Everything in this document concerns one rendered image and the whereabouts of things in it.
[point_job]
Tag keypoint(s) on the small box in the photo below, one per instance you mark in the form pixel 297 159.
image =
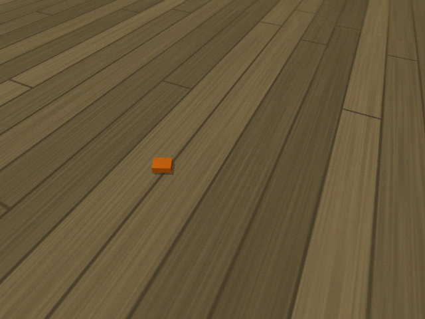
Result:
pixel 162 165

